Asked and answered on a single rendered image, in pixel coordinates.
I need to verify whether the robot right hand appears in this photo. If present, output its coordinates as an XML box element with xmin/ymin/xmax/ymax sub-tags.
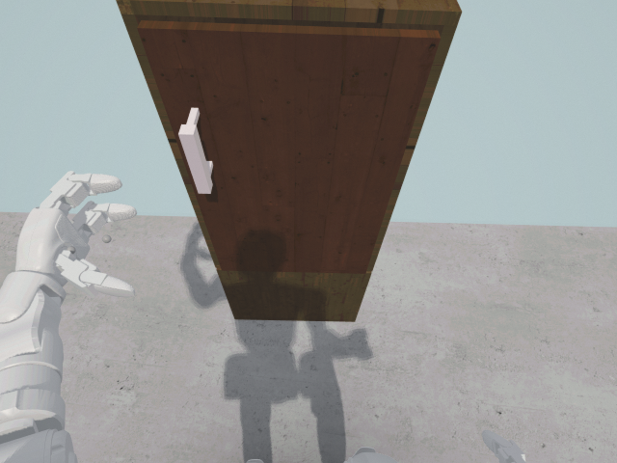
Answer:
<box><xmin>482</xmin><ymin>430</ymin><xmax>526</xmax><ymax>463</ymax></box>

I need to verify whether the right robot shin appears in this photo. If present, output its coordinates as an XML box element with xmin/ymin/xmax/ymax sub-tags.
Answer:
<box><xmin>352</xmin><ymin>447</ymin><xmax>376</xmax><ymax>457</ymax></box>

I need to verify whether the robot left hand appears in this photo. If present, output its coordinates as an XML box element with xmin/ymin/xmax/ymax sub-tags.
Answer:
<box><xmin>15</xmin><ymin>171</ymin><xmax>137</xmax><ymax>298</ymax></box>

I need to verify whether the left robot upper arm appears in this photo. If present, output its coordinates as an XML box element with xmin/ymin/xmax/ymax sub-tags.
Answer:
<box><xmin>0</xmin><ymin>429</ymin><xmax>78</xmax><ymax>463</ymax></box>

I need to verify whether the robot left forearm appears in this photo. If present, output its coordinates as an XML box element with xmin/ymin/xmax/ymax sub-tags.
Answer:
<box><xmin>0</xmin><ymin>270</ymin><xmax>67</xmax><ymax>444</ymax></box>

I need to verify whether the handle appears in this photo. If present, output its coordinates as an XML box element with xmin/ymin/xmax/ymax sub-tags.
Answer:
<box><xmin>178</xmin><ymin>108</ymin><xmax>213</xmax><ymax>194</ymax></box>

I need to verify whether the cupboard door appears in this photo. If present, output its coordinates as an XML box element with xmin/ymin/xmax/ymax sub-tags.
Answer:
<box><xmin>137</xmin><ymin>20</ymin><xmax>441</xmax><ymax>274</ymax></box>

